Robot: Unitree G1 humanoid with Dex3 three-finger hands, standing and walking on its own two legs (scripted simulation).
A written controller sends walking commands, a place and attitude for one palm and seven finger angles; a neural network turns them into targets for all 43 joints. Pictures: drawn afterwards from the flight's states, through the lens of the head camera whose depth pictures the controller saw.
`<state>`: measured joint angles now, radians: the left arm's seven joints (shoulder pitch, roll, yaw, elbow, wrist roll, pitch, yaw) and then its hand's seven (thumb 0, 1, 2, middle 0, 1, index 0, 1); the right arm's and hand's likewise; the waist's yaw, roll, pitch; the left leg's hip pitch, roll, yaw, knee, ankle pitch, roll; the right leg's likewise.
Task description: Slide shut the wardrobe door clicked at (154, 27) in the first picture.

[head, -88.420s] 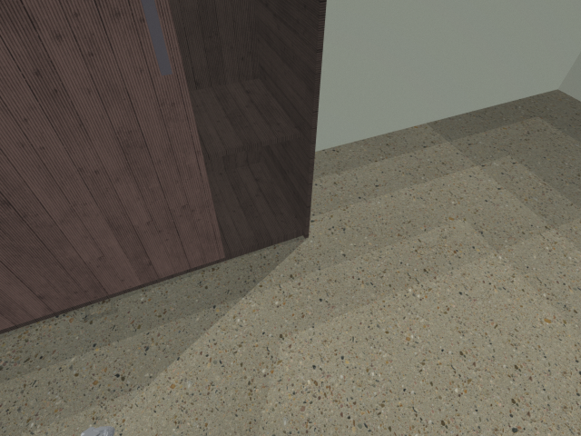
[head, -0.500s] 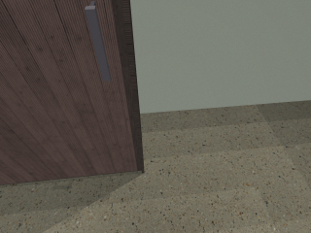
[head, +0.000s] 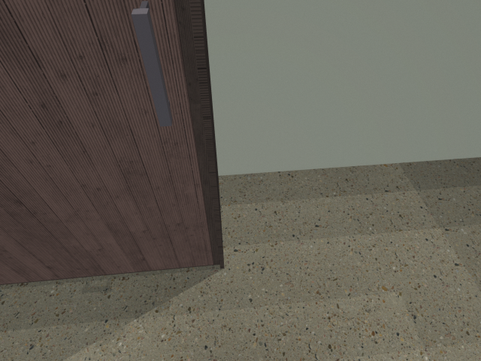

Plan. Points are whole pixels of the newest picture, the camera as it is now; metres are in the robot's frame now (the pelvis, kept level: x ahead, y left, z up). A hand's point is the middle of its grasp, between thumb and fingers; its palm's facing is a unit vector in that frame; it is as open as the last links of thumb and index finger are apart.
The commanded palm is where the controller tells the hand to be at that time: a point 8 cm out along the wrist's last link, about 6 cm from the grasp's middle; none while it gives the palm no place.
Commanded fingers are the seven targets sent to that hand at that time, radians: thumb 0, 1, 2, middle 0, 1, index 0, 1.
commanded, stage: turn to face it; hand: left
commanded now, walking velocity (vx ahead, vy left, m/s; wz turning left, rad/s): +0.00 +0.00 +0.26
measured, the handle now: (156, 69) +0.57 +0.19 +0.20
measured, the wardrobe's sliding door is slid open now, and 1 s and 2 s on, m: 0.02 0.02 0.02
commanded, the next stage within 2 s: take the last steps up to it in 0.10 s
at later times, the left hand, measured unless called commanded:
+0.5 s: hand out of the picture -0.01 +0.19 -0.19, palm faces +0.08 -0.97 -0.21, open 7.4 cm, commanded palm none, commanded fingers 0.00 0.90 0.90 -0.20 -0.30 -0.20 -0.30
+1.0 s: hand out of the picture +0.06 +0.17 -0.18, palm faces +0.15 -0.95 -0.27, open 7.3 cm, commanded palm none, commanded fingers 0.00 0.90 0.90 -0.20 -0.30 -0.20 -0.30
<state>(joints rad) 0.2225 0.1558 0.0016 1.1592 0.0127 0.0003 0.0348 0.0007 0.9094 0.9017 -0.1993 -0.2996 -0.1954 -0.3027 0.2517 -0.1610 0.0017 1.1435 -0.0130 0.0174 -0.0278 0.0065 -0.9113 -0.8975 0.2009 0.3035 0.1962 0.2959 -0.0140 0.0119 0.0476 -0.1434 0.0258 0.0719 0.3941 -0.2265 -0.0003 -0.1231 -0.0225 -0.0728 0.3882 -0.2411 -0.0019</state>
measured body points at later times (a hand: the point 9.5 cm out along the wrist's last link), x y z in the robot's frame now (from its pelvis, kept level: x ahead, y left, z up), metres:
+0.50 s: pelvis +0.01 +0.00 -0.01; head +0.03 +0.01 +0.44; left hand -0.01 +0.24 -0.17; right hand +0.03 -0.23 -0.17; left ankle -0.01 +0.12 -0.74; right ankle -0.02 -0.11 -0.74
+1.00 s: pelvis +0.06 -0.02 -0.01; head +0.10 -0.04 +0.44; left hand +0.06 +0.22 -0.16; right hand +0.11 -0.24 -0.18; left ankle -0.01 +0.10 -0.74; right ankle +0.00 -0.13 -0.74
